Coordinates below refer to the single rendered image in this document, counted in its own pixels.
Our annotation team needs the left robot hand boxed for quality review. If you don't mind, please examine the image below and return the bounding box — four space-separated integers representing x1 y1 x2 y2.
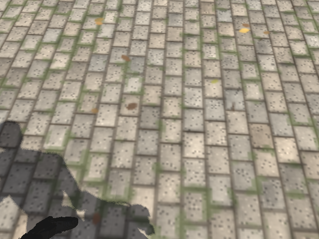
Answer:
19 216 79 239

